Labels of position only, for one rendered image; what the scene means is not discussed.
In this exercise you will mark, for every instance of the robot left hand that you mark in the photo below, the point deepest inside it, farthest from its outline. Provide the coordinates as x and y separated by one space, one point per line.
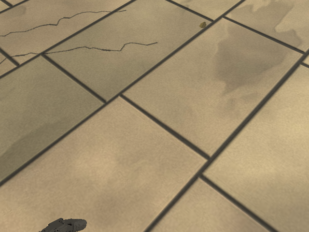
66 225

